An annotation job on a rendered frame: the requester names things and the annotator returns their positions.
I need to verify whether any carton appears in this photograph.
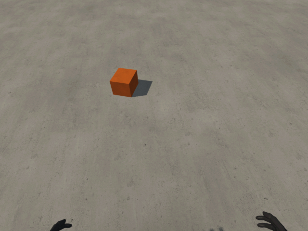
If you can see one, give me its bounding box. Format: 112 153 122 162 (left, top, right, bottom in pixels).
110 68 138 97

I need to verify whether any robot left hand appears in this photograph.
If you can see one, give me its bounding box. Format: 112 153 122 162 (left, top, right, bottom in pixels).
50 219 72 231

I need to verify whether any robot right hand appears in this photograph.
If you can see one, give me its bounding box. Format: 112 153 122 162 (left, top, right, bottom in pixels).
256 211 287 231

